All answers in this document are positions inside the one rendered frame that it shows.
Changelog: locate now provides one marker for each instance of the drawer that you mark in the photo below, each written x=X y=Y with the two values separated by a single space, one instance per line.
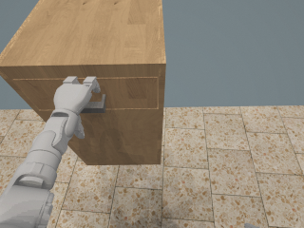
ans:
x=120 y=92

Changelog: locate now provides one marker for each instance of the robot left hand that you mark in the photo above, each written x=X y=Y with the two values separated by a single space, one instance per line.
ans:
x=73 y=96

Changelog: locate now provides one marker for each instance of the handle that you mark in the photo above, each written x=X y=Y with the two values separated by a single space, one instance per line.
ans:
x=95 y=107

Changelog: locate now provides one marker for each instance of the cabinet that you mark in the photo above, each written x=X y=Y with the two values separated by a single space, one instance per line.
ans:
x=103 y=39

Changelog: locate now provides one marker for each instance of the left robot upper arm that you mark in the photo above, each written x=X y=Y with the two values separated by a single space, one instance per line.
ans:
x=26 y=207

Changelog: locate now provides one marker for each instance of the robot left forearm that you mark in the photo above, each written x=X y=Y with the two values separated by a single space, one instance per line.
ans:
x=39 y=169

